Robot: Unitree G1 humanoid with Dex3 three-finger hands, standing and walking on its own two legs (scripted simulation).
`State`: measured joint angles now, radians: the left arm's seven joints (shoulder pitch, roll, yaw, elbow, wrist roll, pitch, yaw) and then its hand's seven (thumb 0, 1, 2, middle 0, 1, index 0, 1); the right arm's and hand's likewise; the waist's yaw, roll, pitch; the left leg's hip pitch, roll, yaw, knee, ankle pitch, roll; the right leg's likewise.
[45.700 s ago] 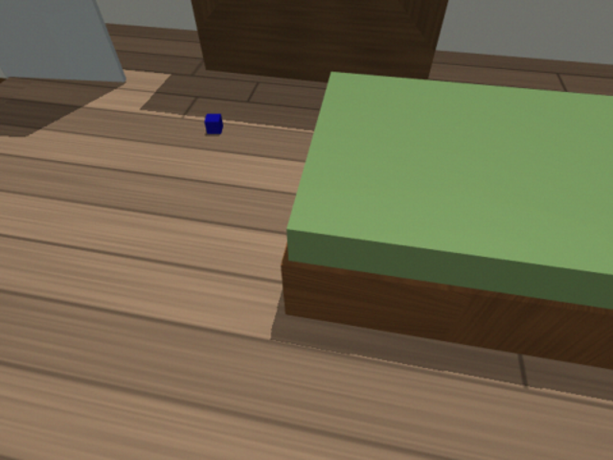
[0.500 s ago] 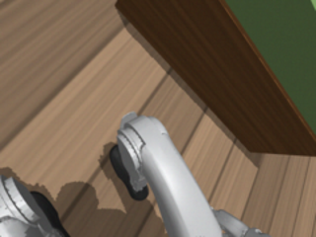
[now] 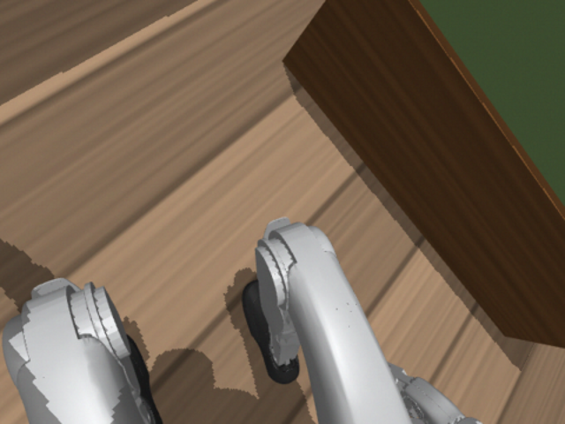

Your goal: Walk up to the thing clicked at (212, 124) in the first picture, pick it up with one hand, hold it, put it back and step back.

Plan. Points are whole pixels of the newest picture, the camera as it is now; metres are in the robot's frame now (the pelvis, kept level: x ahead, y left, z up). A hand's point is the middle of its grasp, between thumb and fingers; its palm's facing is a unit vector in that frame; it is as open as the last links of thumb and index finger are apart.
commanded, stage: settle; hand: left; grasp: from above
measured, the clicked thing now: out of the picture +0.45 +0.38 -0.24
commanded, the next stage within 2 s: lift in 0.22 s
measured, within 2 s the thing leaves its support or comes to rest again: neither
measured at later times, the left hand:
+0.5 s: hand out of the picture +0.44 +0.36 -0.13, palm faces -0.20 -0.35 -0.92, open 10.4 cm
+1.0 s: hand out of the picture +0.37 +0.35 +0.01, palm faces -0.22 -0.33 -0.92, open 10.4 cm
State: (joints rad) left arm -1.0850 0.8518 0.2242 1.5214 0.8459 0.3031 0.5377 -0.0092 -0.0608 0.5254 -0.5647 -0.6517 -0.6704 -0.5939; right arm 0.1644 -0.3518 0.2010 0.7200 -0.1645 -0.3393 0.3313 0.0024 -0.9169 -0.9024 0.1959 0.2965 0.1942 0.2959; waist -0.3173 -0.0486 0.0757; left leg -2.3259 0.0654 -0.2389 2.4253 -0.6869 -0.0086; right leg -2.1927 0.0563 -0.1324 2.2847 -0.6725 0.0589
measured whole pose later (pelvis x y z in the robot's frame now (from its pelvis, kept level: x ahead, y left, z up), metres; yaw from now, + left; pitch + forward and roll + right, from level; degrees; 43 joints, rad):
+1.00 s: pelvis +0.00 -0.01 +0.11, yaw +8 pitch +34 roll -5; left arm -0.78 0.49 0.10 1.13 0.78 0.43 0.32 -0.02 -0.10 0.54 -0.62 -0.60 -0.72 -0.56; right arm 0.16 -0.29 0.00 0.81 -0.04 -0.17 0.13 0.01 -0.92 -0.91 0.20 0.30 0.19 0.30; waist -0.14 0.08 -0.20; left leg -2.01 0.07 -0.10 2.03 -0.63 -0.02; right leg -1.95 0.02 -0.04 2.00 -0.65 0.02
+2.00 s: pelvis +0.08 +0.00 +0.40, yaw +13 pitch +12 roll -1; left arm -0.51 0.25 -0.14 1.02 0.70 0.55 0.30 -0.03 -0.11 0.54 -0.64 -0.59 -0.74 -0.55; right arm 0.27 -0.25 0.01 0.85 0.04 -0.12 -0.05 0.01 -0.90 -0.90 0.20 0.30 0.20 0.30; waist -0.07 0.04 -0.10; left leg -0.68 0.06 0.00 0.84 -0.38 -0.02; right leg -0.64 -0.01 -0.02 0.82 -0.40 0.01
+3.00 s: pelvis +0.09 +0.00 +0.43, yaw +13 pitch +3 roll +0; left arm -0.46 0.22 -0.24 0.84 0.72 0.67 0.16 -0.02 -0.08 0.50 -0.66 -0.49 -0.74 -0.52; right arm 0.20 -0.26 0.03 0.78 0.05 -0.11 0.04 0.01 -0.91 -0.90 0.20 0.30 0.19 0.30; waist 0.00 0.05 -0.05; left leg -0.34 0.04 0.03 0.55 -0.27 -0.02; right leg -0.33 -0.03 0.00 0.57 -0.30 0.02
